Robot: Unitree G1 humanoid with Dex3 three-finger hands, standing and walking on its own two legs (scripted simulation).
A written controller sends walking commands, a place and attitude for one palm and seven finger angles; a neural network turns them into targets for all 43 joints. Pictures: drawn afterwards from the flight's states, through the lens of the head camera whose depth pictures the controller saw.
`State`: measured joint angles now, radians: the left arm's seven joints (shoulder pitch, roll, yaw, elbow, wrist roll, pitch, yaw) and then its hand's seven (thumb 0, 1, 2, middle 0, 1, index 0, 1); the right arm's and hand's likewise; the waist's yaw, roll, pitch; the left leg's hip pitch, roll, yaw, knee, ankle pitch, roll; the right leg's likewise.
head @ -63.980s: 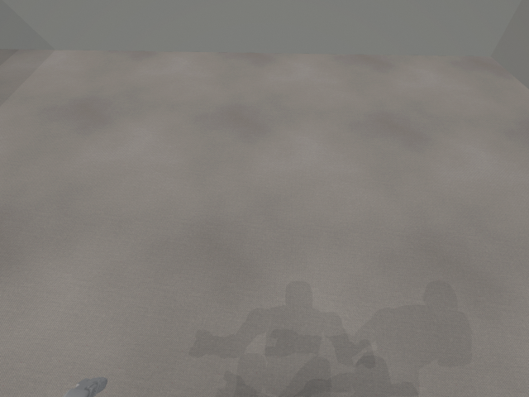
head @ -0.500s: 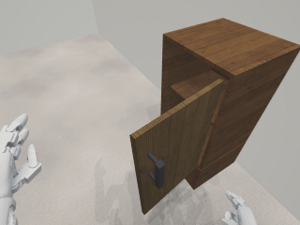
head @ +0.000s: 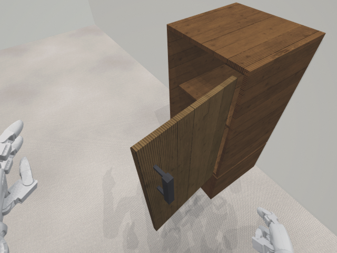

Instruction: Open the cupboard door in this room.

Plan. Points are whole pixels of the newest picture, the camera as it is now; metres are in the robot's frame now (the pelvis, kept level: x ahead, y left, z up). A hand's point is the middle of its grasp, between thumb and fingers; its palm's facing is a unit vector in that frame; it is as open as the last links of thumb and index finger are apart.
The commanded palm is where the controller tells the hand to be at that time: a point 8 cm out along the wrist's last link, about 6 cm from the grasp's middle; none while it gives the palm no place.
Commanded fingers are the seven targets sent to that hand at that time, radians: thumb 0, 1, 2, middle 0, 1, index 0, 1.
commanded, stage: step back with the hand held close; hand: left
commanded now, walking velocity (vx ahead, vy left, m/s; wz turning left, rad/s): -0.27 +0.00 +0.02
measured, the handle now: (163, 184) +0.31 +0.05 -0.05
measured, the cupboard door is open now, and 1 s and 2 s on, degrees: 99 99 99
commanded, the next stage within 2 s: stop stepping back and stand still in 1.04 s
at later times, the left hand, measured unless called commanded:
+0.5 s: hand out of the picture +0.12 +0.29 +0.15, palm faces +0.43 -0.75 -0.50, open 7.4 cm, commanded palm +0.06 +0.32 +0.17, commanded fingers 0.00 0.90 0.90 -0.20 -0.30 -0.20 -0.30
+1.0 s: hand out of the picture +0.05 +0.31 +0.17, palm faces +0.46 -0.76 -0.46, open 7.4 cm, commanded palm -0.02 +0.34 +0.17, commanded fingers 0.00 0.90 0.90 -0.20 -0.30 -0.20 -0.30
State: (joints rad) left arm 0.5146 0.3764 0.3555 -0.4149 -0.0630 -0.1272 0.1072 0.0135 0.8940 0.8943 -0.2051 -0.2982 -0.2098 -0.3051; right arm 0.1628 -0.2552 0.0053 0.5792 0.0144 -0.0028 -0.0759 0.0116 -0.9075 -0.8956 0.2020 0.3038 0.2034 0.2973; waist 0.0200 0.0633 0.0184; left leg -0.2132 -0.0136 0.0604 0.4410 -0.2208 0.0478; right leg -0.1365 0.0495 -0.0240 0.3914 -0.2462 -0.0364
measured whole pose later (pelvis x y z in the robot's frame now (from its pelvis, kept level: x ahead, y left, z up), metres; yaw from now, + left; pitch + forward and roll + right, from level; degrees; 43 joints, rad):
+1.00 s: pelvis -0.14 +0.03 -0.01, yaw +2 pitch +3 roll -3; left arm 0.54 0.46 0.48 -0.59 -0.05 -0.21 0.16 0.01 0.89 0.89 -0.21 -0.30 -0.21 -0.31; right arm 0.15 -0.15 -0.01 0.63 -0.02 -0.10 -0.05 0.01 -0.91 -0.90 0.20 0.30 0.20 0.30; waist 0.01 -0.03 0.02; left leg -0.42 0.05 0.04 0.54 -0.17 0.04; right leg -0.40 0.07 0.04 0.94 -0.46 0.02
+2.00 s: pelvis -0.30 -0.01 +0.00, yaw -3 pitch -1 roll -1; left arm 0.49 0.38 0.37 -0.38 -0.04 -0.16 0.14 0.01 0.89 0.89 -0.20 -0.30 -0.21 -0.31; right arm 0.21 -0.20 0.03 0.65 0.01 -0.11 -0.08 0.01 -0.91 -0.90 0.20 0.30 0.20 0.30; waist 0.00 0.01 0.02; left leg -0.28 -0.02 0.01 0.45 -0.16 0.04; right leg -0.11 0.06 0.00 0.43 -0.30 -0.04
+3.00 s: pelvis -0.32 -0.01 +0.00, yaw -1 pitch -2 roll -1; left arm 0.38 0.16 0.01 1.16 0.00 0.01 0.03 0.00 0.92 0.89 -0.20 -0.30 -0.20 -0.30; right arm 0.29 -0.13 0.01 1.12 -0.02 0.03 -0.04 0.00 -0.91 -0.90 0.20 0.30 0.20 0.30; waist 0.00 0.04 0.06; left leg -0.28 -0.04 -0.03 0.43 -0.12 0.03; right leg -0.11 0.05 -0.04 0.43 -0.28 -0.05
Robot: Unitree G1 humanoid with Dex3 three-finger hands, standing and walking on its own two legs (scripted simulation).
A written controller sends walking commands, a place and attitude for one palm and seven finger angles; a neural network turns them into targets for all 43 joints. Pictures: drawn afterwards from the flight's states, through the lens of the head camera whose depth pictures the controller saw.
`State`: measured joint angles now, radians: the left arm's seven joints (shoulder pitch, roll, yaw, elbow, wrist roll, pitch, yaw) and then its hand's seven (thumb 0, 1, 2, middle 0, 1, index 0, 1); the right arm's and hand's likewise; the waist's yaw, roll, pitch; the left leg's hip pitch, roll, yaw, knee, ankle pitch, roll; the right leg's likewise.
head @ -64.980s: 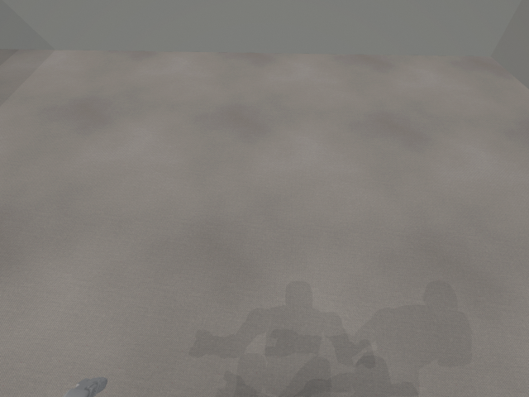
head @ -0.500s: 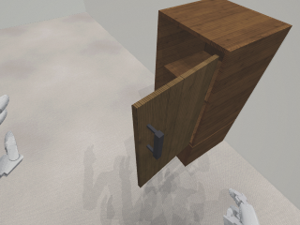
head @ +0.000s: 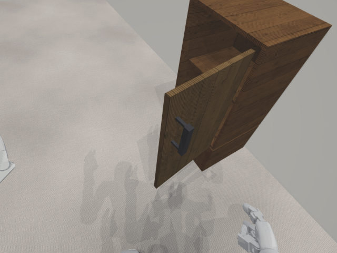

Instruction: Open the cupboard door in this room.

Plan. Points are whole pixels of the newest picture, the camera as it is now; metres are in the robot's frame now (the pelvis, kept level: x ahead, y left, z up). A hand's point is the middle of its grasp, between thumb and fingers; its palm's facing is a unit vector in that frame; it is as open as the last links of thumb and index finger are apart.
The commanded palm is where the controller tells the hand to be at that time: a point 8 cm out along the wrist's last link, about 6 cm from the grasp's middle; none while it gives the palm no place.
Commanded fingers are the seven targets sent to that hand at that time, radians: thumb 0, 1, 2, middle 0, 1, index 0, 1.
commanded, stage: step back with the hand held close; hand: left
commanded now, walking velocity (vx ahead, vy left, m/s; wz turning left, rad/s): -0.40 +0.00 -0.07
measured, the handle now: (180, 136) +0.45 +0.00 -0.04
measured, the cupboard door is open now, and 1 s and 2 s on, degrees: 99 99 99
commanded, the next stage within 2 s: stop stepping back and stand still in 0.04 s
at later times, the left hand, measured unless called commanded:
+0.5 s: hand (13, 246) +0.11 +0.22 +0.17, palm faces +0.45 -0.78 -0.44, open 7.4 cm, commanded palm +0.06 +0.24 +0.18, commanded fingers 0.00 0.90 0.90 -0.20 -0.30 -0.20 -0.30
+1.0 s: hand out of the picture +0.07 +0.21 +0.15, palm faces +0.34 -0.83 -0.44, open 7.4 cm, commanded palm +0.01 +0.25 +0.18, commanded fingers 0.00 0.90 0.90 -0.20 -0.30 -0.20 -0.30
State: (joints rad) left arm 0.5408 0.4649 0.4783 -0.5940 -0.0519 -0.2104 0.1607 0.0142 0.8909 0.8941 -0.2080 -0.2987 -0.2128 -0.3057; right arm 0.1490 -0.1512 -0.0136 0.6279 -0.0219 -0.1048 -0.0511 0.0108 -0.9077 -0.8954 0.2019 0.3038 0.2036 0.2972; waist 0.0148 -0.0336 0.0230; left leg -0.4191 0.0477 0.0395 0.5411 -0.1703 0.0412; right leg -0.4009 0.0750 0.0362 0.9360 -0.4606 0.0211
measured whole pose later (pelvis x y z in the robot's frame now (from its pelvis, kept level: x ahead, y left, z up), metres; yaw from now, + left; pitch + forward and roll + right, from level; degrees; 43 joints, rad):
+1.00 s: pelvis -0.16 -0.04 +0.00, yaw -5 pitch -1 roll -1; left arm 0.49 0.38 0.37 -0.38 -0.04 -0.16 0.14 0.01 0.89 0.89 -0.20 -0.30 -0.21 -0.31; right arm 0.21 -0.20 0.03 0.65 0.01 -0.11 -0.08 0.01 -0.91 -0.90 0.20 0.30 0.20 0.30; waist 0.00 0.01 0.02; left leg -0.28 -0.02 0.01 0.45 -0.16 0.04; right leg -0.11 0.06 0.00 0.43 -0.30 -0.04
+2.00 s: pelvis -0.18 -0.04 +0.00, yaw -3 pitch -2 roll -1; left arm 0.38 0.16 0.01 1.16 0.00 0.01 0.03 0.00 0.92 0.89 -0.20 -0.30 -0.20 -0.30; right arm 0.29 -0.13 0.01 1.12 -0.02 0.03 -0.04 0.00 -0.91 -0.90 0.20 0.30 0.20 0.30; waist 0.00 0.04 0.06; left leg -0.28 -0.04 -0.03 0.43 -0.12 0.03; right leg -0.11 0.05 -0.04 0.43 -0.28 -0.05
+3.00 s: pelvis -0.15 -0.06 +0.01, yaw -4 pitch -2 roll +0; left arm 0.34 0.10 0.00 1.15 0.00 -0.01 0.04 0.00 0.91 0.89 -0.20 -0.30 -0.20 -0.30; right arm 0.27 -0.13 0.01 1.16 -0.02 0.01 -0.05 0.00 -0.92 -0.90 0.20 0.30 0.20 0.30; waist 0.00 0.00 0.05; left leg -0.22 -0.03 -0.02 0.42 -0.17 0.01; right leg -0.04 0.06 -0.03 0.39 -0.31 -0.07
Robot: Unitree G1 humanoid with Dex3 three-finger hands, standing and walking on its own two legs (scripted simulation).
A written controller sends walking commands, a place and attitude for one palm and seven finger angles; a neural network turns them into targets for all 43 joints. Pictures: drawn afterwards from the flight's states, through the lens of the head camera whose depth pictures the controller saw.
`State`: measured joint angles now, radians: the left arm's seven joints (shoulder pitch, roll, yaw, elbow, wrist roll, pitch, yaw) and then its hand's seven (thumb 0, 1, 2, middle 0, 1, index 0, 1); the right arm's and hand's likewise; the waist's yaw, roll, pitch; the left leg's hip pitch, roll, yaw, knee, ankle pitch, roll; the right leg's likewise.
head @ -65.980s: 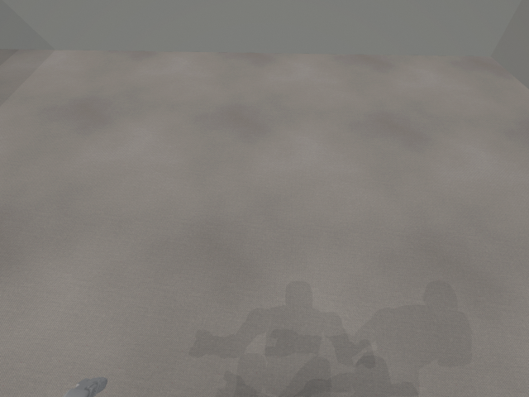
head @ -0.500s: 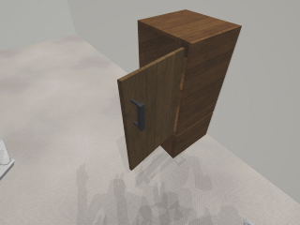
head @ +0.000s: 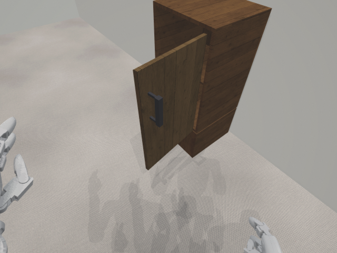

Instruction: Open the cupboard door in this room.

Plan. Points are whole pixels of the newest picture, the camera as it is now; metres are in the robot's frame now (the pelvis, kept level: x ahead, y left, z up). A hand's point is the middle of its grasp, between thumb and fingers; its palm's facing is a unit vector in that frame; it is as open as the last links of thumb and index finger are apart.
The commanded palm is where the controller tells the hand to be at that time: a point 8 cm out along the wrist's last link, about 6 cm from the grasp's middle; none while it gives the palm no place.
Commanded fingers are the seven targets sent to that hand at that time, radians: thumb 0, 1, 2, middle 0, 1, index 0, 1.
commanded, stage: stop stepping back and stand still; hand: left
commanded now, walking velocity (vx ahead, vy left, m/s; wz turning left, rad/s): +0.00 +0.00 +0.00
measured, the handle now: (155, 109) +0.60 +0.09 -0.05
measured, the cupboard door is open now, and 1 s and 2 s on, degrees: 99 99 99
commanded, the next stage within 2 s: let the arm hang, fingers relaxed in 0.22 s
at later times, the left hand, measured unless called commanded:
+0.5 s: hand out of the picture +0.13 +0.24 -0.09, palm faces +0.07 -0.93 -0.36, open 7.4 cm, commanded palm none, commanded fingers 0.00 0.90 0.90 -0.20 -0.30 -0.20 -0.30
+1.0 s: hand out of the picture -0.09 +0.17 -0.17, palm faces +0.08 -0.97 -0.23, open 7.3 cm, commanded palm none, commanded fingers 0.00 0.90 0.90 -0.20 -0.30 -0.20 -0.30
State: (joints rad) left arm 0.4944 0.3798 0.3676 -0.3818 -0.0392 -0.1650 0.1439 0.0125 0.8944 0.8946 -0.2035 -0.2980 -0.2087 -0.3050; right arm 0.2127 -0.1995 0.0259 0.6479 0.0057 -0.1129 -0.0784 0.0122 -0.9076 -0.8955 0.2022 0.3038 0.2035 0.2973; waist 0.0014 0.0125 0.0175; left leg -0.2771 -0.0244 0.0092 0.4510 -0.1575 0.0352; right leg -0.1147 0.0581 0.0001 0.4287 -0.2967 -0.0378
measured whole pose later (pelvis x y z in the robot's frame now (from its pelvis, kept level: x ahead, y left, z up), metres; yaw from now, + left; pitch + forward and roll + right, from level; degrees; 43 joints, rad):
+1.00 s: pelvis -0.02 +0.00 +0.00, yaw +2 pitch -2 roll -1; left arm 0.38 0.16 0.01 1.16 0.00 0.01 0.03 0.00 0.92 0.89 -0.20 -0.30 -0.20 -0.30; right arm 0.29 -0.13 0.01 1.12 -0.02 0.03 -0.04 0.00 -0.91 -0.90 0.20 0.30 0.20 0.30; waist 0.00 0.04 0.06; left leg -0.28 -0.04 -0.03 0.43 -0.12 0.03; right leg -0.11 0.05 -0.04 0.43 -0.28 -0.05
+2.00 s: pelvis +0.02 -0.02 +0.00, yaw +2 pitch -2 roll +0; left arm 0.34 0.10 0.00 1.15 0.00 -0.01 0.04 0.00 0.91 0.89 -0.20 -0.30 -0.20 -0.30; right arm 0.27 -0.13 0.01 1.16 -0.02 0.01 -0.05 0.00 -0.92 -0.90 0.20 0.30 0.20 0.30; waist 0.00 0.00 0.05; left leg -0.22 -0.03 -0.02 0.42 -0.17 0.01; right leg -0.04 0.06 -0.03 0.39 -0.31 -0.07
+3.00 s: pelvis +0.04 -0.02 +0.00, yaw +1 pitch -2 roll +1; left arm 0.33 0.12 0.00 1.14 0.00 -0.01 0.04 0.00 0.91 0.89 -0.20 -0.30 -0.20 -0.30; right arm 0.26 -0.13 0.01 1.16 -0.01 0.00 -0.06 0.00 -0.91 -0.90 0.20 0.30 0.20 0.30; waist 0.00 -0.01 0.05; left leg -0.20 -0.03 -0.02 0.42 -0.19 0.01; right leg -0.02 0.06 -0.02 0.37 -0.33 -0.07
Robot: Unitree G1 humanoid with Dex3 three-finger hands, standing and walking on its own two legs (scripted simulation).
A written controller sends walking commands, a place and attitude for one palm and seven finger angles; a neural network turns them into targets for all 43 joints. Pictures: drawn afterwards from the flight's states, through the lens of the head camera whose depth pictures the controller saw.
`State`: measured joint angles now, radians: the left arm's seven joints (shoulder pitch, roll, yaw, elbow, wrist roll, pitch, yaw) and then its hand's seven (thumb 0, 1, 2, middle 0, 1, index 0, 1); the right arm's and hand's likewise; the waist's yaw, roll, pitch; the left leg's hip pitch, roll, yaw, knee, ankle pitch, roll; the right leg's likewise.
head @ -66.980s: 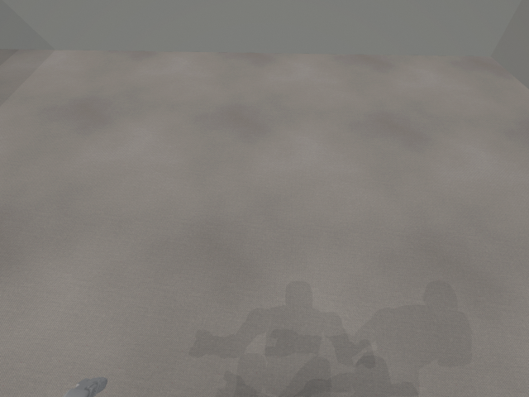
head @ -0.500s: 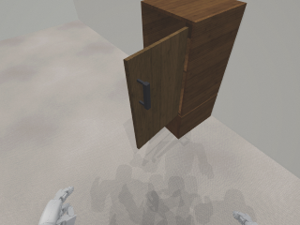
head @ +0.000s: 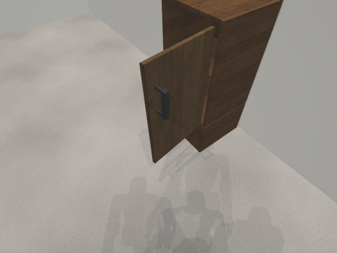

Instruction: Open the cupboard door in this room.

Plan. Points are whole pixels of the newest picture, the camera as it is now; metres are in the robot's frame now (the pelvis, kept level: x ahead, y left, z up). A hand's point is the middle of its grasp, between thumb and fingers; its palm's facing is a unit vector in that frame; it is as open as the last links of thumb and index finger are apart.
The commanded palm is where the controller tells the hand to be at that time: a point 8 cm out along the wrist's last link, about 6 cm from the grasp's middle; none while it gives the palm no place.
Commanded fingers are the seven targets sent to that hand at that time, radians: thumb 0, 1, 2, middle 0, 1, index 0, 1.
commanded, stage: let the arm hang, fingers relaxed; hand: left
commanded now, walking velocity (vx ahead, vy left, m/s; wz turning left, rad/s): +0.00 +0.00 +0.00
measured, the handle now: (161, 102) +0.62 +0.07 -0.05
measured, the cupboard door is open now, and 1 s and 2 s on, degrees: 99 99 99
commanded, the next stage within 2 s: look to check the result in 0.42 s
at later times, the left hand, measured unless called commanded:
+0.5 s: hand out of the picture +0.00 +0.14 -0.18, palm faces +0.05 -0.99 -0.16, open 7.3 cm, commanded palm none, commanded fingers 0.00 0.90 0.90 -0.20 -0.30 -0.20 -0.30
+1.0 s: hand out of the picture +0.00 +0.14 -0.17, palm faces +0.05 -0.99 -0.16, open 7.3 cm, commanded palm none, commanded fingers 0.00 0.90 0.90 -0.20 -0.30 -0.20 -0.30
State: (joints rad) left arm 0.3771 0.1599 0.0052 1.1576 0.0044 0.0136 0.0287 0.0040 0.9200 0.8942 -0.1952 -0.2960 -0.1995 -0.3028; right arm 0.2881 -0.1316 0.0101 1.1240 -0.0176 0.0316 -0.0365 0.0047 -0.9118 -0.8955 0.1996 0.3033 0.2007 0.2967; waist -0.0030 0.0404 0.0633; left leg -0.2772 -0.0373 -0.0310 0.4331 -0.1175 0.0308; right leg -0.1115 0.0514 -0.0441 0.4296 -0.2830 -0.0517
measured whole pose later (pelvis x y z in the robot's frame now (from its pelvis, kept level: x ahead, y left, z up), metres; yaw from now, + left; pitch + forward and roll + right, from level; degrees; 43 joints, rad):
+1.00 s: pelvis +0.03 -0.02 +0.00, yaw -1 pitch -2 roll +0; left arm 0.34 0.10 0.00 1.15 0.00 -0.01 0.04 0.00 0.91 0.89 -0.20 -0.30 -0.20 -0.30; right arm 0.27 -0.13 0.01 1.16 -0.02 0.01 -0.05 0.00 -0.92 -0.90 0.20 0.30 0.20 0.30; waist 0.00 0.00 0.05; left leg -0.22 -0.03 -0.02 0.42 -0.17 0.01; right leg -0.04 0.06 -0.03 0.39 -0.31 -0.07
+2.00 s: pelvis +0.05 -0.02 +0.00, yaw -1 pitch -2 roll +1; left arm 0.33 0.12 0.00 1.14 0.00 -0.01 0.04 0.00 0.91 0.89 -0.20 -0.30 -0.20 -0.30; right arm 0.26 -0.13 0.01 1.16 -0.01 0.00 -0.06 0.00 -0.91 -0.90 0.20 0.30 0.20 0.30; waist 0.00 -0.01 0.05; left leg -0.20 -0.03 -0.02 0.42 -0.19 0.01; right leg -0.02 0.06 -0.02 0.37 -0.33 -0.07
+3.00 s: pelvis +0.06 -0.03 +0.00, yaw -1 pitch -1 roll +1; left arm 0.34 0.11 0.00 1.14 0.00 -0.02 0.04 0.00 0.91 0.89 -0.20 -0.30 -0.20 -0.30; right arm 0.27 -0.13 0.01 1.16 -0.01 0.00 -0.06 0.00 -0.91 -0.90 0.20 0.30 0.20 0.30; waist 0.00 -0.01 0.05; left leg -0.19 -0.03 -0.02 0.41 -0.20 0.00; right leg 0.00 0.06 -0.02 0.36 -0.33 -0.08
